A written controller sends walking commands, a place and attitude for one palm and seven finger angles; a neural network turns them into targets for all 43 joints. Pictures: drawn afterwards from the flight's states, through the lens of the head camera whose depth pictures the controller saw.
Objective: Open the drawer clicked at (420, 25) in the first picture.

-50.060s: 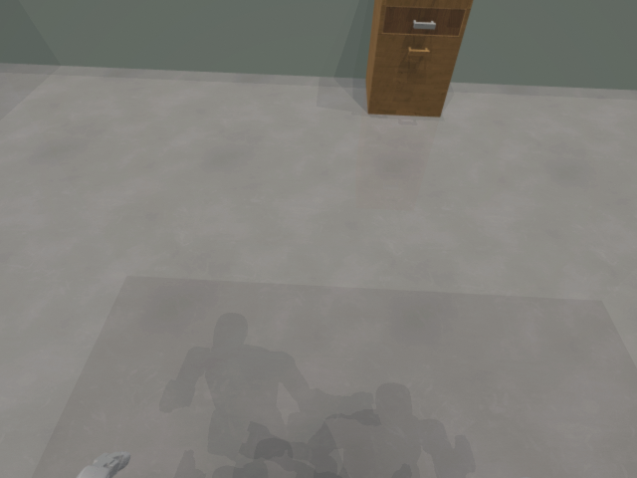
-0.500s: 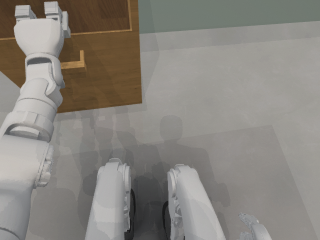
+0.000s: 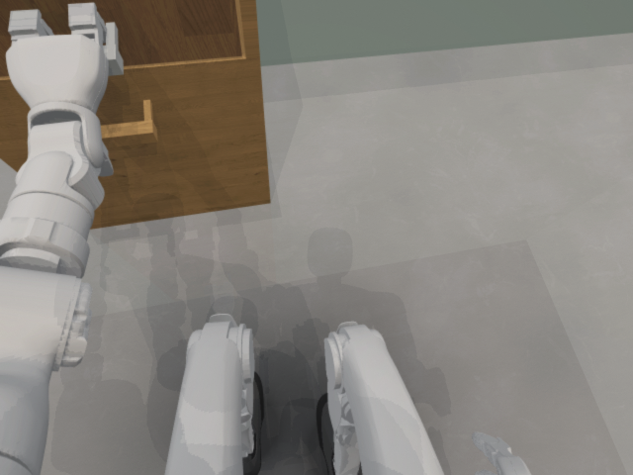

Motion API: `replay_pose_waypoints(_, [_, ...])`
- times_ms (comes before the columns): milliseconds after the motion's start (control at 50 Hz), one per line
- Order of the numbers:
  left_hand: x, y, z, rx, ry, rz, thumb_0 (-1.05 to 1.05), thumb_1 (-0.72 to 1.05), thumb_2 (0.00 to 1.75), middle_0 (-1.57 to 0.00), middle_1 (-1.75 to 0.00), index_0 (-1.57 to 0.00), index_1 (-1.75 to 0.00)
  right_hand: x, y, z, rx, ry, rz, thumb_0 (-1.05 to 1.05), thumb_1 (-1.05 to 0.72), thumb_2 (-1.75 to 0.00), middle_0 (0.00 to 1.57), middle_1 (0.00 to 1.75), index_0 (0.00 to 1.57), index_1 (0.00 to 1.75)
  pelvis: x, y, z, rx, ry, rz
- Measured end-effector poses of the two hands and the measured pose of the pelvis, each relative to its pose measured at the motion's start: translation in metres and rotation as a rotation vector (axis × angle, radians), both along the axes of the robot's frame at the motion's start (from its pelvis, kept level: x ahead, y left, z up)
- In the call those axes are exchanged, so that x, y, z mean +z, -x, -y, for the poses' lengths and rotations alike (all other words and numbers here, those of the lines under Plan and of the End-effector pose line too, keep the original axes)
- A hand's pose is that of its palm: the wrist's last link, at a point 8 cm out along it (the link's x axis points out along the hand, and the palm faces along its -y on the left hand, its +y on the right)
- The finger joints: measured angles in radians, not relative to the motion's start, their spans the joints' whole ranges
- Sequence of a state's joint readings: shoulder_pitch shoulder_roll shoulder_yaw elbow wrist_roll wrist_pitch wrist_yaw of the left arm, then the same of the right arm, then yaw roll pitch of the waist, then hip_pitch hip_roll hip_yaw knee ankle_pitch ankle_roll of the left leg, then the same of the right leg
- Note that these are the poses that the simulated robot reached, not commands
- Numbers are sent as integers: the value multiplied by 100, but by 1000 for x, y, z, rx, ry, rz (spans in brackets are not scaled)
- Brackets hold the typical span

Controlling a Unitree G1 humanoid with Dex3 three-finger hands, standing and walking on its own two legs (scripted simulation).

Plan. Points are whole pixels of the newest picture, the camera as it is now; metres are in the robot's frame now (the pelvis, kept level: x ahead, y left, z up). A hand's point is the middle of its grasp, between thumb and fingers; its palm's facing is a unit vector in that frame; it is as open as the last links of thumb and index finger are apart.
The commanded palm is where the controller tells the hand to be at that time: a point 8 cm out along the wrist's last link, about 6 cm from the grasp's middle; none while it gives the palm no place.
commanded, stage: lift the hand off the handle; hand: left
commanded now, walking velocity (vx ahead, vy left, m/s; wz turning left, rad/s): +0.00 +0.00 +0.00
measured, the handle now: (72, 49) +0.60 +0.28 +0.07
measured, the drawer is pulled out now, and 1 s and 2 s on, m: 0.00 0.00 0.00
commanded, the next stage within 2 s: draw the hand back to the body in 1.90 s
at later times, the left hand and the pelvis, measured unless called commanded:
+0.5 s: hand (83, 101) +0.55 +0.27 +0.05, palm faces +0.04 +0.04 -1.00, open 14.9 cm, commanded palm +0.56 +0.24 +0.04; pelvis +0.00 +0.00 +0.02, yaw -1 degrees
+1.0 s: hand (82, 99) +0.55 +0.27 +0.05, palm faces +0.01 +0.02 -1.00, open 14.9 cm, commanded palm +0.56 +0.24 +0.08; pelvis +0.00 +0.01 +0.06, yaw -1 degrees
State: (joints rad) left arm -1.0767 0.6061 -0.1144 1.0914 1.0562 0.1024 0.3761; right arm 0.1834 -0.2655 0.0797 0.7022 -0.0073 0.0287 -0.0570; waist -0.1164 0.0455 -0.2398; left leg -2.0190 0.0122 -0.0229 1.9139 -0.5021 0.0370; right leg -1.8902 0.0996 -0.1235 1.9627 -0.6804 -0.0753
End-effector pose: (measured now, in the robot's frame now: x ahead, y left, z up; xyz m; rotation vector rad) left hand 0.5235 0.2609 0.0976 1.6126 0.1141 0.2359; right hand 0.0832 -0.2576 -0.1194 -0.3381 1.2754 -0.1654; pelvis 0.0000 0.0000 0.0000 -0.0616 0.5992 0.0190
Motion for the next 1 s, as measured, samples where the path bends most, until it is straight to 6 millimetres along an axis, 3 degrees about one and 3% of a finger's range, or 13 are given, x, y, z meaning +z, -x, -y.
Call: replay_pose_waypoints(1000, [7, -1, -1, -7, 33, -64, 0, -49, 30, -18, -118, -13, -111, 64, 52, -11, -75, -11, -95, 0, -91, -90, 21, 30, 21, 30, 56, -3, -7, 3, 23, -13])
